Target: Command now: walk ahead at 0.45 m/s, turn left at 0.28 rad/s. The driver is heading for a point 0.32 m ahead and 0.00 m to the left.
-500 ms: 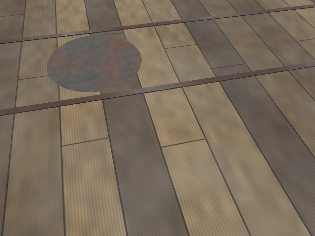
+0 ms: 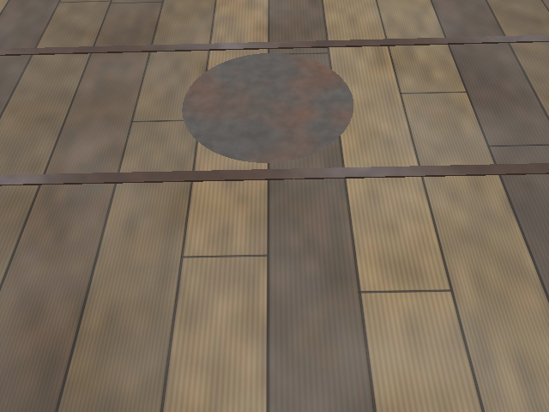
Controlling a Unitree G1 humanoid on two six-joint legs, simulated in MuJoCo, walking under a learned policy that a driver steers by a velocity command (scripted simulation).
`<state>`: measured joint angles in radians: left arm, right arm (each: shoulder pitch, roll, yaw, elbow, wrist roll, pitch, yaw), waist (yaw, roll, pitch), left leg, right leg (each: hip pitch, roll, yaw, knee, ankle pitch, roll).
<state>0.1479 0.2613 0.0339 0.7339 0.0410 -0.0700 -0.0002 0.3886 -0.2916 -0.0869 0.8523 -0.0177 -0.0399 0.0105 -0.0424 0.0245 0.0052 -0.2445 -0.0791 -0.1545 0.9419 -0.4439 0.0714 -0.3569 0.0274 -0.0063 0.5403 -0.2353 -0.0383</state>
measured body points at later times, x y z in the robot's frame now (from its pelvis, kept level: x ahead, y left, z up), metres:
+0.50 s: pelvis +0.21 +0.03 +0.00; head +0.25 +0.05 +0.45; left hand +0.21 +0.28 -0.15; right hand +0.37 -0.20 -0.11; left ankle +0.29 +0.10 -0.73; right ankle +0.13 -0.10 -0.66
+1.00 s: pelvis +0.27 +0.01 +0.01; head +0.27 +0.01 +0.46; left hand +0.29 +0.24 -0.14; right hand +0.30 -0.22 -0.14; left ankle +0.29 +0.10 -0.73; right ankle +0.26 -0.10 -0.73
